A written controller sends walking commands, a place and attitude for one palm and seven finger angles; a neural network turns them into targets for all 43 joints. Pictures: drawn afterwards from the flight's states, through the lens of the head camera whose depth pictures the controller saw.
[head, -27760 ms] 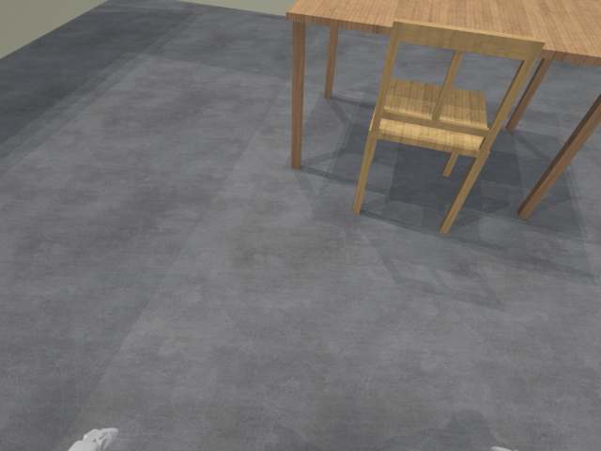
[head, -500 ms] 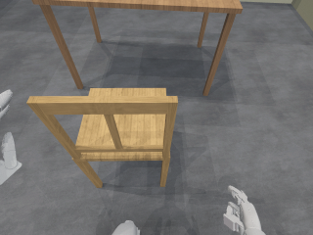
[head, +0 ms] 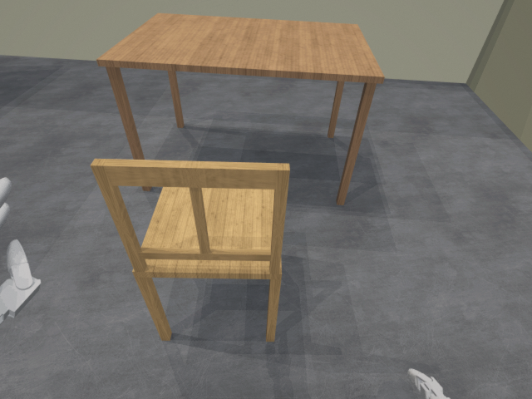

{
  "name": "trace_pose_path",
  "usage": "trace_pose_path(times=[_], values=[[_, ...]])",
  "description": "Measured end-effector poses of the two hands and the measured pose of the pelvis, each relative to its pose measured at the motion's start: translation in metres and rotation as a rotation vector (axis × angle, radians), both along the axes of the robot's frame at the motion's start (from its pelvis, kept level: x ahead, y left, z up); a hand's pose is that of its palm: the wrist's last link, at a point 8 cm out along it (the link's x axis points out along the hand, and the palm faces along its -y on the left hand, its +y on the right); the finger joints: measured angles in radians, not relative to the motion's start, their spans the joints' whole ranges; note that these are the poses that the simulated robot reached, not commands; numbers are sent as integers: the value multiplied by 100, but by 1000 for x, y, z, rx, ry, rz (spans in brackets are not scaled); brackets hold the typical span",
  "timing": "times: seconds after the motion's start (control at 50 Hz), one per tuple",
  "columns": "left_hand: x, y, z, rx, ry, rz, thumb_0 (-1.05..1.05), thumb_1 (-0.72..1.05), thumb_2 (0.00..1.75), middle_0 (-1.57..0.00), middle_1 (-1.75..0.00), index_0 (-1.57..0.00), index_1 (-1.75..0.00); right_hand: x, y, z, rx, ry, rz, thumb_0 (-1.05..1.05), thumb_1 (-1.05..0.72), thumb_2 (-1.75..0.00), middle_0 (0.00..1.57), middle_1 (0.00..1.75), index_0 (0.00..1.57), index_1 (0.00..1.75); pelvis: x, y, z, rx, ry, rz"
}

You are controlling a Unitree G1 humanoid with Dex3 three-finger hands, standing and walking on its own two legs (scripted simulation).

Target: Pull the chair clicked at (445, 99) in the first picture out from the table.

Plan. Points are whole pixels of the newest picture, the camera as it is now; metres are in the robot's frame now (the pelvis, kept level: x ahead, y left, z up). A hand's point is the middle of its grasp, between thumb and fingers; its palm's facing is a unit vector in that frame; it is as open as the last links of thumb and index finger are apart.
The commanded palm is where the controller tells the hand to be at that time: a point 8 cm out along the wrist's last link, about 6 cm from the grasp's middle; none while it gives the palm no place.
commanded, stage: stop stepping back and stand still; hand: left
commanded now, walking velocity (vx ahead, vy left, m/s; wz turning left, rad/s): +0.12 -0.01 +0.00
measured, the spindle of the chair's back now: (200, 221) +0.56 +0.19 -0.11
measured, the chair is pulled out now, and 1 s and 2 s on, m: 0.61 0.61 0.61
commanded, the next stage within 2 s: let the arm hang, fingers relaxed in 0.36 s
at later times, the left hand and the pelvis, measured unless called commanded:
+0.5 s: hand (49, 310) +0.18 +0.26 +0.14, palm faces +0.38 -0.79 -0.48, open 7.4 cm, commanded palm none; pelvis -0.02 +0.00 +0.01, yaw +1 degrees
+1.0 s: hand out of the picture -0.04 +0.20 -0.16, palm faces +0.04 -0.97 -0.24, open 7.1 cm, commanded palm none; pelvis -0.02 +0.00 +0.01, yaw +1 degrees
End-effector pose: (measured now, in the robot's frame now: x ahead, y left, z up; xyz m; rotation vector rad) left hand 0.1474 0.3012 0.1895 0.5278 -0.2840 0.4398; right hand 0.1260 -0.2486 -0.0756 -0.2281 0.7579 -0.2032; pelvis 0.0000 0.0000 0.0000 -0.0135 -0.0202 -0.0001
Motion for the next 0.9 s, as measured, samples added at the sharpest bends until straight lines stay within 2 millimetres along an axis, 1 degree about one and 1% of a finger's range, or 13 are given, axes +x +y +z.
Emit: trace_pose_path(times=[0.1, 0.2, 0.3, 0.46, 0.5, 0.54, 0.58, 0.64, 0.7, 0.72, 0.74, 0.8, 0.9], values=[[-11, 7, -9, -14, 30, 10, 2, 89, 90, -21, -30, -21, -30, -28, 1, 2, 4, -12, -33, 1, -91, -90, 20, 30, 21, 30, -17, 3, 1, 7, -25, 5], [-26, -1, -3, 31, 61, -3, 2, 89, 90, -21, -30, -21, -30, -41, 9, -4, 53, 9, -9, 1, -91, -90, 20, 30, 20, 30, -22, -3, 4, 4, -7, 19], [-31, -8, 4, 47, 50, 12, 2, 89, 90, -21, -30, -21, -30, -40, 11, -17, 83, 57, 28, 1, -91, -90, 20, 30, 21, 30, -27, -9, 4, -13, -3, 23], [-17, -8, -7, -20, 77, -3, 2, 89, 90, -21, -30, -21, -30, -18, 1, -2, 44, 20, 11, 1, -91, -90, 20, 30, 21, 30, -20, -6, 8, 2, -11, 4], [-6, -4, -32, -27, 179, -12, 1, 89, 90, -20, -30, -21, -30, -11, 0, -4, 48, 17, 40, 1, -91, -90, 20, 30, 20, 30, -19, -4, 6, 5, 12, 12], [5, -1, -88, -138, 384, 12, 1, 90, 90, -20, -30, -21, -30, -7, 0, -16, 56, 59, 60, 1, -91, -90, 20, 30, 20, 30, -20, -1, 3, 11, 29, 19], [4, -8, -155, -277, 631, 43, 0, 90, 90, -19, -30, -20, -30, -9, 3, -26, 67, 112, 70, 1, -91, -90, 20, 30, 20, 30, -22, 0, 2, 12, 32, 25], [-25, -41, -245, -454, 985, 42, 1, 91, 90, -19, -30, -20, -30, -22, 11, -34, 79, 194, 68, 1, -91, -90, 20, 30, 20, 30, -22, 0, 1, 18, 19, 31], [-75, -85, -304, -595, 1271, 7, 1, 91, 90, -19, -30, -20, -30, -47, 19, -37, 77, 290, 57, 1, -91, -90, 20, 30, 20, 30, -21, -2, 3, 18, 3, 27], [-92, -97, -315, -643, 1335, 8, 1, 92, 90, -19, -30, -20, -30, -57, 20, -38, 75, 327, 51, 0, -91, -90, 20, 30, 20, 30, -21, -2, 4, 15, 0, 27], [-100, -96, -319, -693, 1324, 62, -2, 96, 90, -20, -30, -20, -30, -67, 22, -39, 72, 368, 49, 0, -91, -90, 20, 30, 20, 30, -22, -3, 5, 10, -1, 33], [-122, -84, -324, -691, 1370, 113, -6, 103, 89, -21, -30, -21, -30, -95, 18, -41, 50, 475, 19, 0, -94, -90, 20, 30, 21, 30, -23, -5, 8, 2, -3, 37], [-165, -67, -322, -648, 1519, 182, -4, 100, 90, -20, -30, -21, -30, -133, 11, -46, 53, 587, -23, 0, -94, -90, 20, 30, 20, 30, -23, -2, 11, 0, -4, 32]])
